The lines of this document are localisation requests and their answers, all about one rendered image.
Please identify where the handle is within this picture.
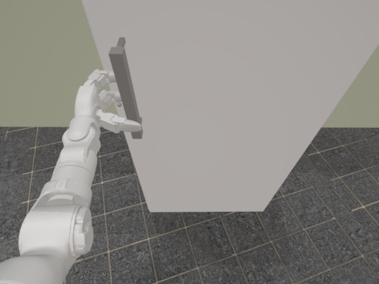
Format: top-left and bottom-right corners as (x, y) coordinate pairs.
(109, 37), (143, 139)

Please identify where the fridge door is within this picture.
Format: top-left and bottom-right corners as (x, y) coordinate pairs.
(83, 0), (379, 212)

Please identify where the robot left hand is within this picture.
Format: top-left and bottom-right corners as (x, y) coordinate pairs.
(75, 69), (142, 133)

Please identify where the robot left upper arm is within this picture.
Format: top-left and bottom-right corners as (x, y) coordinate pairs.
(0, 204), (94, 284)

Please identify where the robot left forearm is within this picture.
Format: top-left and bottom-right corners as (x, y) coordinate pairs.
(18, 116), (101, 255)

